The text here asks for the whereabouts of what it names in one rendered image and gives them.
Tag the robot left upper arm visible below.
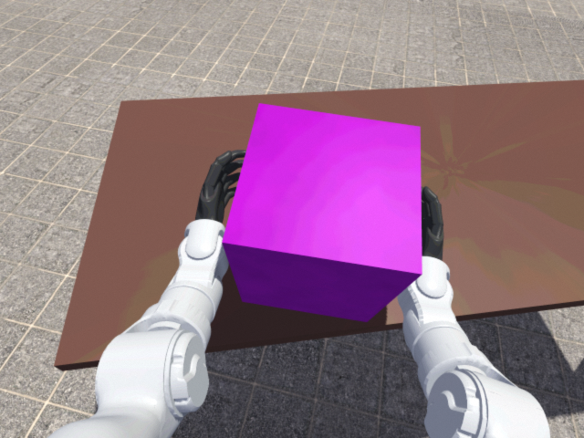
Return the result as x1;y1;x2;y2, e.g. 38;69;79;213
47;328;209;438

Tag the carton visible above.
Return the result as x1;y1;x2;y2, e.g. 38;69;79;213
222;103;422;322

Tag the table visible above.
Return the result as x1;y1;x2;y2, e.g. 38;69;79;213
54;80;584;371

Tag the robot right upper arm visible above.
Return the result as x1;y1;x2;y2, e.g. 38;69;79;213
424;369;550;438

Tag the left robot forearm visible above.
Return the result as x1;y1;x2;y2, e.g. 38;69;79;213
95;219;229;404

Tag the right robot hand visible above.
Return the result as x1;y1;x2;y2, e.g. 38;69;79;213
421;186;443;261

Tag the left robot hand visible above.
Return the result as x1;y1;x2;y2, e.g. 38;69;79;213
195;150;246;224

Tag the right robot forearm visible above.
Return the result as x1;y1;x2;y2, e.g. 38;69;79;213
397;256;550;434

